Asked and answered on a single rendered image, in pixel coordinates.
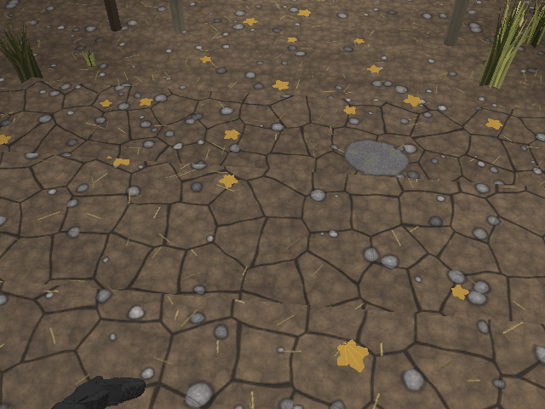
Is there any robot left hand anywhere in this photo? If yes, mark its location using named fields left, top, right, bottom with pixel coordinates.
left=51, top=376, right=146, bottom=409

